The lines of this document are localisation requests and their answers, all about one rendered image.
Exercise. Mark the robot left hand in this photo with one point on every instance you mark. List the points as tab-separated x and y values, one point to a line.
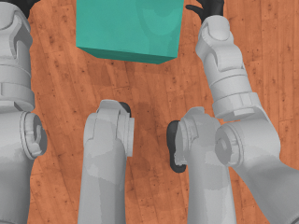
23	5

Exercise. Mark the right robot forearm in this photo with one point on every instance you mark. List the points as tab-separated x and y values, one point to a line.
226	74

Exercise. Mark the left robot forearm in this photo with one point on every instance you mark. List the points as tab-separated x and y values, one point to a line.
16	94

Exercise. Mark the robot right thigh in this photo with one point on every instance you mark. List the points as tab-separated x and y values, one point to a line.
211	199

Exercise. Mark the robot left upper arm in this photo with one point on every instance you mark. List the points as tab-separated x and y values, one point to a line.
22	139

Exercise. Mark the robot right hand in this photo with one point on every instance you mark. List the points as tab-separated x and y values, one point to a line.
209	8

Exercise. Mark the robot right upper arm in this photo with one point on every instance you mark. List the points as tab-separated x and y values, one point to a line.
251	147

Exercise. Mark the carton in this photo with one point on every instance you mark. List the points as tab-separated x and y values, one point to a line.
141	31

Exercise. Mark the robot left foot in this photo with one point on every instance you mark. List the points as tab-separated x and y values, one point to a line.
126	107

